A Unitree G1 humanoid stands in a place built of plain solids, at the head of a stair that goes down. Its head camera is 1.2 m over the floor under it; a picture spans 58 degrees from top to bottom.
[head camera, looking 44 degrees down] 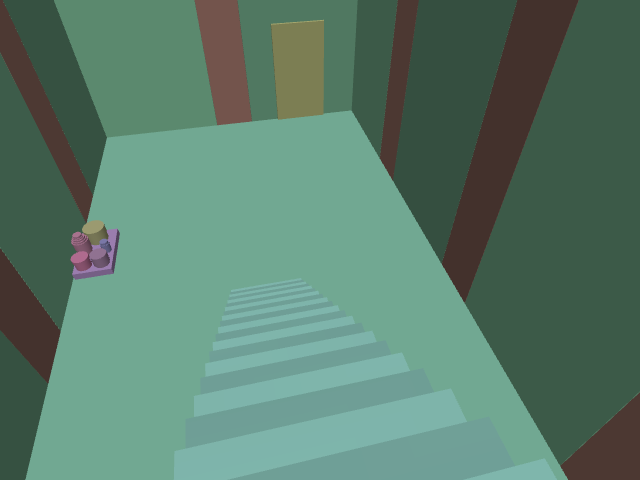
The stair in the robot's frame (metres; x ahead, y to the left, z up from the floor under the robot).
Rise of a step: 0.18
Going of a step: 0.19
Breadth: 1.03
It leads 13 degrees to the left of straight ahead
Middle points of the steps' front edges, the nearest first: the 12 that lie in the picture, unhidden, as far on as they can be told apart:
0.49 -0.04 -0.18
0.68 0.00 -0.36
0.87 0.04 -0.55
1.06 0.09 -0.73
1.25 0.13 -0.91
1.44 0.17 -1.10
1.63 0.22 -1.28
1.82 0.26 -1.46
2.01 0.30 -1.64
2.20 0.35 -1.83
2.39 0.39 -2.01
2.58 0.44 -2.19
